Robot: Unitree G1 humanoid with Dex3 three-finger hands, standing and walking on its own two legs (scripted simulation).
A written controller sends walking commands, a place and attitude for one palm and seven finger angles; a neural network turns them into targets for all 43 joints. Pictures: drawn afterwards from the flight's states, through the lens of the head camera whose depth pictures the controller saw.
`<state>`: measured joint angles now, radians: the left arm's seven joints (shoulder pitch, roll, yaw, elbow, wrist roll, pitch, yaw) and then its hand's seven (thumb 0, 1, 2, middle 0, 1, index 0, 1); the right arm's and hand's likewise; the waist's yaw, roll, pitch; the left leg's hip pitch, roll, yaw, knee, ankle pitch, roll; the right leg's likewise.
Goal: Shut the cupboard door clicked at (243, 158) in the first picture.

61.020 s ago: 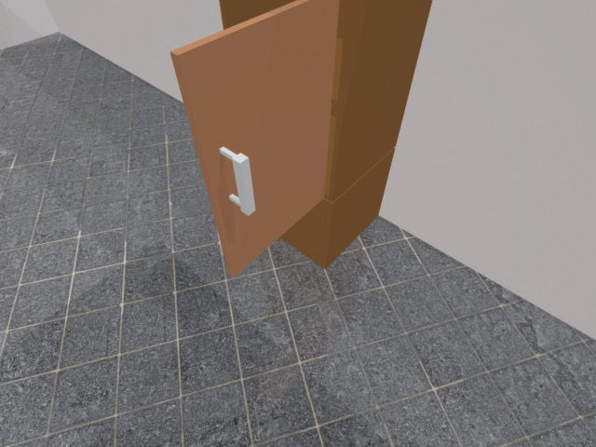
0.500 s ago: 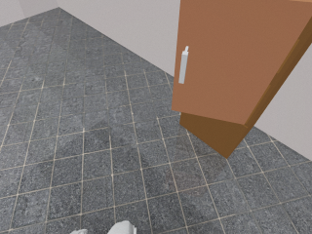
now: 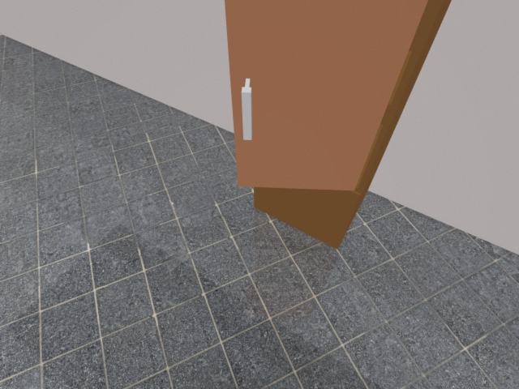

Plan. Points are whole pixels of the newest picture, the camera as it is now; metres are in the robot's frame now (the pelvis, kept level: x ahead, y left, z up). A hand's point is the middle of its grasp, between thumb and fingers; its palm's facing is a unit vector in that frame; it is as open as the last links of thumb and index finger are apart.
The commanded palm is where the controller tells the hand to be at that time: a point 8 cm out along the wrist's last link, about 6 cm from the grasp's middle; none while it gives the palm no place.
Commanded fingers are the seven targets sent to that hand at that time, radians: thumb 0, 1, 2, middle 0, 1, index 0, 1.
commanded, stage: take the last steps up to it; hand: left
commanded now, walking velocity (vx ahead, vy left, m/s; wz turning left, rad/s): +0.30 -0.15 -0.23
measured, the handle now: (247, 110) +0.73 +0.07 -0.01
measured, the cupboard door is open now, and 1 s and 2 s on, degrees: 29 29 29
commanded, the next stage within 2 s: come to a stop and stand still in 0.74 s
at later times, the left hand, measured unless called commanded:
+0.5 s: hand out of the picture +0.09 +0.15 -0.20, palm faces -0.02 -0.99 -0.11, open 7.4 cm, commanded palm none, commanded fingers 0.00 0.90 0.90 -0.20 -0.30 -0.20 -0.30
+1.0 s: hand (242, 271) +0.37 +0.06 -0.16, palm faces -0.09 -0.97 -0.23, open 7.3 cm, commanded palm none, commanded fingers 0.00 0.90 0.90 -0.20 -0.30 -0.20 -0.30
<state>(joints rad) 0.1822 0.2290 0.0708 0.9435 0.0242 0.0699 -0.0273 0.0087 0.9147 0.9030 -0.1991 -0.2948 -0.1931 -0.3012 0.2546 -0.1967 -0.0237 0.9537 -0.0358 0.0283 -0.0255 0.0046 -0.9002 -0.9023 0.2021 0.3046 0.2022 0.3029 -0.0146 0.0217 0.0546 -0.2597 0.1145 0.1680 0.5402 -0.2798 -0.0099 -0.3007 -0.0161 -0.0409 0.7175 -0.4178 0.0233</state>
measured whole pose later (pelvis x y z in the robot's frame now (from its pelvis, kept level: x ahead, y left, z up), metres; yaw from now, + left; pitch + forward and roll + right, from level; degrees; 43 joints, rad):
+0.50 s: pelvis +0.12 -0.02 -0.01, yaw -4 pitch +0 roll +0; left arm 0.35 0.18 0.05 1.10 0.02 0.01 -0.02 0.01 0.91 0.90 -0.20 -0.30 -0.20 -0.30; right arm 0.19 -0.18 -0.03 0.95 -0.05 -0.05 -0.02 0.00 -0.90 -0.90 0.20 0.30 0.20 0.30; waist 0.00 -0.06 0.04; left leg -0.37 0.07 0.15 0.65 -0.27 0.03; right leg -0.22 0.03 -0.01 0.91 -0.49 -0.05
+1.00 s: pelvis +0.27 -0.11 +0.00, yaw -5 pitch +1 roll +1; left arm 0.15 0.14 0.03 1.01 0.02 -0.04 0.02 0.00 0.93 0.90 -0.20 -0.30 -0.20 -0.30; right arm 0.27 -0.20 -0.04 1.06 0.00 0.03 -0.03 0.01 -0.91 -0.90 0.20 0.30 0.20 0.30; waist -0.02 0.04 0.09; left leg -0.36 0.04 0.06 0.94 -0.52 -0.04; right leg -0.30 -0.03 -0.10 0.51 -0.22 -0.04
